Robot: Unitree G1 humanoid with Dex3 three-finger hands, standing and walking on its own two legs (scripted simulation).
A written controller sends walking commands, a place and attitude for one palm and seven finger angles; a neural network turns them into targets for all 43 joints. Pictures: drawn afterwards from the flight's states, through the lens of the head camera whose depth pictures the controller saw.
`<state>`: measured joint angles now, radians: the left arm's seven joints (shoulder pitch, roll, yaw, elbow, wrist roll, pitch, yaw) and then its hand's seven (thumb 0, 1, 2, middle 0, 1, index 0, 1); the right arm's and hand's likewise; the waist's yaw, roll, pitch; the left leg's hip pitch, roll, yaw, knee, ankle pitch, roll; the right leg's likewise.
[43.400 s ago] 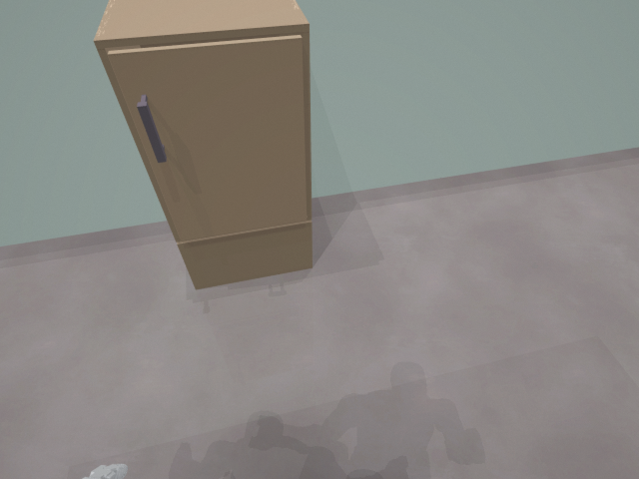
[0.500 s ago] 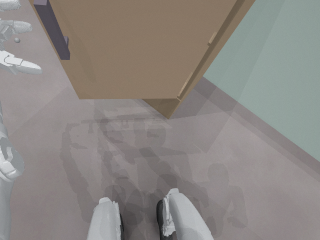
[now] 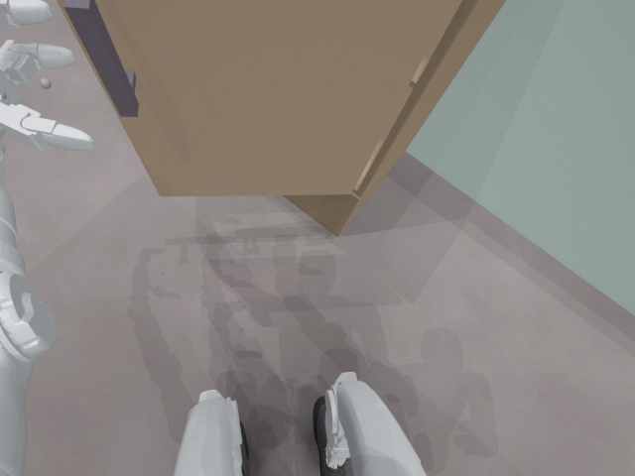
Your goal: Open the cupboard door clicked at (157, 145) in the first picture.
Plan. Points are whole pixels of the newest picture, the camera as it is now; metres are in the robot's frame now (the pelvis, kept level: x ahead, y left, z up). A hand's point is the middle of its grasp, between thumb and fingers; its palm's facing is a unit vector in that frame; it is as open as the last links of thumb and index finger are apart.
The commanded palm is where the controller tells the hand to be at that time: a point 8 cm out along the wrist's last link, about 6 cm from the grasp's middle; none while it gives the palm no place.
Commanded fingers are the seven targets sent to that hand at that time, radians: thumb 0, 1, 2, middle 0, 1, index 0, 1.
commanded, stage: slide the fingers in behind the handle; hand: left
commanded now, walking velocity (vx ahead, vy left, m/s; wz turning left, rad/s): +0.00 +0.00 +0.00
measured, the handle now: (109, 49) +0.59 +0.18 +0.06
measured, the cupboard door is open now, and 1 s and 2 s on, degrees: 42 42 42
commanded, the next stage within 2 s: close the thumb around the handle in 1.44 s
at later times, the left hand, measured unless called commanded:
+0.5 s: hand (83, 83) +0.54 +0.20 +0.06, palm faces -0.02 -1.00 -0.02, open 14.0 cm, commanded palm +0.53 +0.23 +0.06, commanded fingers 0.00 -0.50 0.30 -0.30 -1.20 -0.30 -1.20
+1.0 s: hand (119, 89) +0.54 +0.17 +0.06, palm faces -0.03 -1.00 -0.01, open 14.0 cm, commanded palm +0.52 +0.20 +0.06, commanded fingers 0.00 -0.50 0.30 -0.30 -1.20 -0.30 -1.20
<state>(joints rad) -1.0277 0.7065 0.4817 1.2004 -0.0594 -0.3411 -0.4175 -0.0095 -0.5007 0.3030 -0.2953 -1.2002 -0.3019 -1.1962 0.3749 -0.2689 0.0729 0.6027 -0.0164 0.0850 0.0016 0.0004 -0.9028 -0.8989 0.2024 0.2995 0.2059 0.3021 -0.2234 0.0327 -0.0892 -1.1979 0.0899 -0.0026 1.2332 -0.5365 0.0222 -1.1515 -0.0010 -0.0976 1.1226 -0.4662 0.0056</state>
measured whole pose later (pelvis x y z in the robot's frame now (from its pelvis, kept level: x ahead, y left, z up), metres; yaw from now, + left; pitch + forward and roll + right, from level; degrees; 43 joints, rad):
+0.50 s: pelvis -0.01 +0.00 +0.00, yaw +0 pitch +28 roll -5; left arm -1.04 0.63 0.44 1.20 -0.04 -0.36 -0.31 -0.01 -0.50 0.30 -0.30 -1.20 -0.30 -1.20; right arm 0.38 -0.26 0.06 0.62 -0.03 0.07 0.01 0.00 -0.90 -0.90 0.20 0.30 0.21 0.30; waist -0.23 0.04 -0.09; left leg -1.20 0.09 0.00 1.23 -0.53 0.02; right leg -1.16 0.00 -0.09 1.13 -0.46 0.00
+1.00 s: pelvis +0.00 -0.01 +0.00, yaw +1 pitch +27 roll -4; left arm -1.01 0.52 0.40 1.19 -0.04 -0.38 -0.24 -0.01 -0.50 0.30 -0.30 -1.20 -0.30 -1.20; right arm 0.37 -0.26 0.05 0.62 -0.03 0.07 0.02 0.00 -0.90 -0.90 0.20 0.30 0.20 0.30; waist -0.21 0.04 -0.10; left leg -1.16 0.08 0.01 1.22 -0.53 0.01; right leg -1.13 -0.01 -0.08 1.13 -0.47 0.00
